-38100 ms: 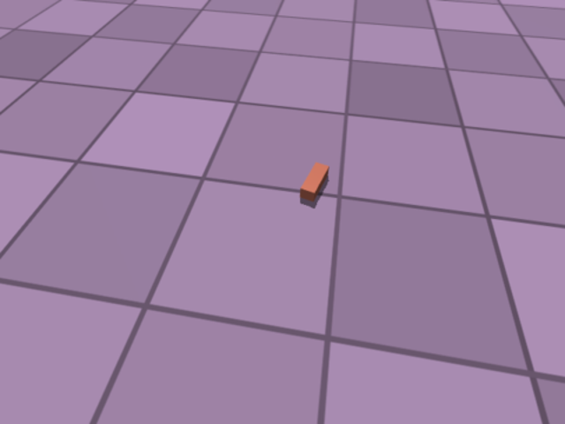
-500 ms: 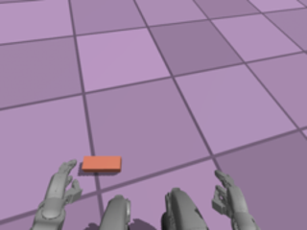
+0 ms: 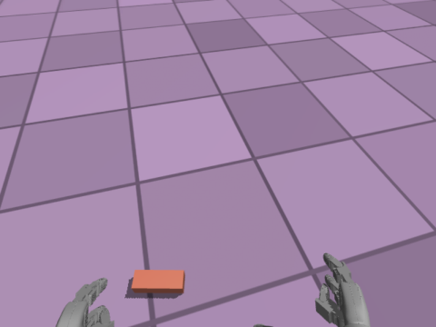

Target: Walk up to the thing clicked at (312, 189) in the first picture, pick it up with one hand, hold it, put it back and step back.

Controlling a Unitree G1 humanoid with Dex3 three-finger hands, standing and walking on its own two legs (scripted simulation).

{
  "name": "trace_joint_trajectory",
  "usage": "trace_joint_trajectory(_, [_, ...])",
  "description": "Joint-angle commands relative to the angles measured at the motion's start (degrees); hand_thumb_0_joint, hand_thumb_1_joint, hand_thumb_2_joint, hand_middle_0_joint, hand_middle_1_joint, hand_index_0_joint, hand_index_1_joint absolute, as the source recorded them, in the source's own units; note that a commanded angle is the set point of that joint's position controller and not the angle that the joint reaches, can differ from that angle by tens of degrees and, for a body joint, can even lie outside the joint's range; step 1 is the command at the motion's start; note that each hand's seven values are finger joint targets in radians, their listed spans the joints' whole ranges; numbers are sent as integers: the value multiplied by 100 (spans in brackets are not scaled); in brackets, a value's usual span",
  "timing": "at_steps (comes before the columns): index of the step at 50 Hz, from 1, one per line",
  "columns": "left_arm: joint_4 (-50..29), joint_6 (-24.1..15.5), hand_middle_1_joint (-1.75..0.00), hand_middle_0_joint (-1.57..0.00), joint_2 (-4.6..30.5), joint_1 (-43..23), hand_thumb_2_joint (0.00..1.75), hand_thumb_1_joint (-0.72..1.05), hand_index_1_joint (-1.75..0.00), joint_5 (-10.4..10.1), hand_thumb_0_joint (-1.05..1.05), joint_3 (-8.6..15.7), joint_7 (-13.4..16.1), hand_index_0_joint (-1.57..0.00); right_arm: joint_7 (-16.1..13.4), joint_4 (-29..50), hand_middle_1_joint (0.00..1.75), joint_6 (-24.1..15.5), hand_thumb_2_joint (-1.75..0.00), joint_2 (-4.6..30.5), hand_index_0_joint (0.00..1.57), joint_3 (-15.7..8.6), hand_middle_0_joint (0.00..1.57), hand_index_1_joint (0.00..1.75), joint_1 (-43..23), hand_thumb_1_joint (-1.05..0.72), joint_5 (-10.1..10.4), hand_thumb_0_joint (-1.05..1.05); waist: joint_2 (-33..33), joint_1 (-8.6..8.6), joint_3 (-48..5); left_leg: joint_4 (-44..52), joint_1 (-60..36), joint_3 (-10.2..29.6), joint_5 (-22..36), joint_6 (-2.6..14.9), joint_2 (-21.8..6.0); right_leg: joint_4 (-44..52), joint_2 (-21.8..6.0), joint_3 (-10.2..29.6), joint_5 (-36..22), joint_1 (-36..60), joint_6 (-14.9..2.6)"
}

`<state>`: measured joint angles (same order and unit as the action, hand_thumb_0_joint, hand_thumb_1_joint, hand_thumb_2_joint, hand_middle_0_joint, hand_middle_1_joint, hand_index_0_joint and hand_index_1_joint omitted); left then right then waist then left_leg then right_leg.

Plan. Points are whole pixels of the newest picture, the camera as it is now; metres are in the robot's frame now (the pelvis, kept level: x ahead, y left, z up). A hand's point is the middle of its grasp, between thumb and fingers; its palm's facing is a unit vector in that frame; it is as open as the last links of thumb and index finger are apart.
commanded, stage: home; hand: left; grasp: from above
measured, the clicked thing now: (159, 281) +0.43 +0.21 -0.69
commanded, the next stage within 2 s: stand in 1.86 s
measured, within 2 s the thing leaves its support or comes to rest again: neither
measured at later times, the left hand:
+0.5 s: hand (115, 324) +0.16 +0.17 -0.05, palm faces +0.04 -0.98 -0.21, open 7.4 cm
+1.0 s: hand out of the picture +0.15 +0.17 -0.05, palm faces +0.04 -0.98 -0.20, open 7.4 cm
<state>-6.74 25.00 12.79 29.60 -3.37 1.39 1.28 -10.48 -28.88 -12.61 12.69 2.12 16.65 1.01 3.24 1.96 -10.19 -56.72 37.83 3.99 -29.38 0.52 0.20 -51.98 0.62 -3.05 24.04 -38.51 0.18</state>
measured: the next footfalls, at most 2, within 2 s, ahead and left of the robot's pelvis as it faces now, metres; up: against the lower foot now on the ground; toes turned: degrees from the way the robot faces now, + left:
none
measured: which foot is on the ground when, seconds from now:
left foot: down 0.00-1.00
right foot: down 0.00-1.00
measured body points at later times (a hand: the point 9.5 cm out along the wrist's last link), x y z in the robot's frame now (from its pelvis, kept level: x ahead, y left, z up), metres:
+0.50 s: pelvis +0.00 +0.00 +0.00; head +0.02 +0.00 +0.45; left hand +0.16 +0.23 -0.03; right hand +0.16 -0.25 -0.07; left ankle -0.01 +0.11 -0.68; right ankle +0.02 -0.13 -0.68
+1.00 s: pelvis -0.01 -0.01 +0.00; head +0.00 +0.00 +0.45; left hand +0.15 +0.22 -0.03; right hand +0.15 -0.25 -0.06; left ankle -0.01 +0.11 -0.68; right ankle +0.02 -0.13 -0.68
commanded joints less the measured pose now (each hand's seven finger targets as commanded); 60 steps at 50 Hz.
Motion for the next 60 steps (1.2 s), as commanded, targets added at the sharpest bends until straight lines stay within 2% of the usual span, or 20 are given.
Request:
trace_joint_trajectory(1, [-999,-320,-30,-20,610,-319,90,90,-30,40,0,367,1,-20,-47,822,30,-382,-90,693,20,-298,20,30,-287,-90,-21,0,-167,87,-309,959,-274,-70,1418,58,79,750,91,-45,-886,627,-88])
trace_joint_trajectory(6, [-1061,-349,-30,-20,662,-274,90,90,-30,90,0,353,9,-20,-25,788,30,-397,-90,706,20,-307,20,30,-284,-90,-42,0,-9,49,-565,849,-386,-108,1917,42,109,651,62,4,-1418,837,-98])
trace_joint_trajectory(10, [-1014,-329,-30,-20,629,-254,90,90,-30,108,0,336,39,-20,-29,769,30,-383,-90,701,20,-300,20,30,-298,-90,-41,0,-66,53,-554,848,-428,-109,1911,52,95,683,60,12,-1444,845,-93])
trace_joint_trajectory(16, [-864,-332,-30,-20,604,-231,90,90,-30,81,0,329,18,-20,-4,724,30,-388,-90,716,20,-292,20,30,-371,-90,-47,0,-163,8,-293,952,-299,-45,1704,30,68,693,79,-53,-1176,768,-96])
trace_joint_trajectory(21, [-900,-326,-30,-20,605,-206,90,90,-30,55,0,327,8,-20,7,742,30,-371,-90,750,20,-320,20,30,-353,-90,-37,0,-42,-8,-418,984,-370,3,1837,-13,27,614,101,-61,-1215,720,-117])
trace_joint_trajectory(24, [-939,-317,-30,-20,613,-263,90,90,-30,55,0,331,16,-20,6,782,30,-372,-90,730,20,-307,20,30,-369,-90,-28,0,-76,3,-334,1001,-297,-21,1528,18,39,678,92,-51,-988,664,-110])
trace_joint_trajectory(27, [-957,-331,-30,-20,608,-271,90,90,-30,32,0,357,16,-20,0,764,30,-393,-90,731,20,-311,20,30,-350,-90,-31,0,-122,32,-369,978,-265,-28,1443,33,41,693,78,-31,-943,690,-99])
trace_joint_trajectory(29, [-952,-323,-30,-20,621,-219,90,90,-30,50,0,372,19,-20,-15,785,30,-399,-90,716,20,-315,20,30,-351,-90,-31,0,-149,-15,-436,931,-251,-72,1431,47,59,705,71,-17,-939,724,-96])
trace_joint_trajectory(30, [-959,-339,-30,-20,612,-273,90,90,-30,43,0,355,16,-20,-14,761,30,-403,-90,728,20,-324,20,30,-349,-90,-33,0,-194,26,-420,936,-249,-62,1425,47,54,698,78,-19,-927,703,-87])
trace_joint_trajectory(31, [-921,-319,-30,-20,627,-207,90,90,-30,66,0,372,26,-20,-22,778,30,-399,-90,721,20,-317,20,30,-360,-90,-36,0,-160,-11,-365,941,-243,-94,1350,52,56,722,77,-12,-879,685,-88])
trace_joint_trajectory(32, [-991,-332,-30,-20,641,-339,90,90,-30,51,0,363,21,-20,-24,777,30,-403,-90,723,20,-318,20,30,-356,-90,-36,0,-116,48,-340,928,-213,-112,1239,63,68,756,67,10,-798,635,-79])
trace_joint_trajectory(35, [-946,-297,-30,-20,646,-302,90,90,-30,52,0,393,32,-20,-43,772,30,-431,-90,717,20,-304,20,30,-377,-90,-24,0,-224,23,-208,939,-140,-131,987,93,75,836,53,11,-613,611,-55])
trace_joint_trajectory(36, [-1053,-292,-30,-20,645,-314,90,90,-30,72,0,337,31,-20,-47,779,30,-439,-90,697,20,-300,20,30,-378,-90,-23,0,-185,15,-323,935,-159,-127,1026,90,89,831,47,25,-643,653,-65])
trace_joint_trajectory(39, [-1033,-265,-30,-20,645,-335,90,90,-30,68,0,346,27,-20,-57,779,30,-447,-90,716,20,-304,20,30,-376,-90,-22,0,-155,51,-258,955,-164,-143,957,88,73,833,56,33,-576,587,-59])
trace_joint_trajectory(41, [-991,-258,-30,-20,638,-261,90,90,-30,66,0,356,13,-20,-53,741,30,-456,-90,700,20,-302,20,30,-373,-90,-35,0,-49,-2,-174,985,-128,-105,945,58,59,803,59,-1,-541,575,-62])
trace_joint_trajectory(46, [-1049,-266,-30,-20,653,-295,90,90,-30,80,0,341,20,-20,-56,782,30,-455,-90,702,20,-307,20,30,-386,-90,-20,0,-53,14,-293,973,-128,-87,1020,56,63,756,67,0,-594,585,-80])
trace_joint_trajectory(50, [-1048,-270,-30,-20,646,-368,90,90,-30,53,0,347,18,-20,-61,762,30,-474,-90,702,20,-293,20,30,-405,-90,-19,0,-123,50,-184,988,-103,-98,800,82,61,817,68,5,-436,555,-56])
trace_joint_trajectory(57, [-1054,-268,-30,-20,650,-300,90,90,-30,60,0,332,24,-20,-71,738,30,-476,-90,720,20,-300,20,30,-378,-90,-21,0,-52,0,-283,1006,-204,-42,1106,39,23,700,78,-17,-657,583,-89])
trace_joint_trajectory(58, [-1124,-284,-30,-20,653,-350,90,90,-30,62,0,297,19,-20,-64,735,30,-475,-90,713,20,-302,20,30,-385,-90,-21,0,-17,38,-332,993,-221,-12,1203,30,30,694,77,-14,-745,591,-92])
trace_joint_trajectory(60, [-1016,-269,-30,-20,620,-245,90,90,-30,70,0,318,24,-20,-65,745,30,-473,-90,699,20,-297,20,30,-383,-90,-29,0,-90,16,-241,985,-178,-56,1123,43,34,705,79,-12,-673,566,-90])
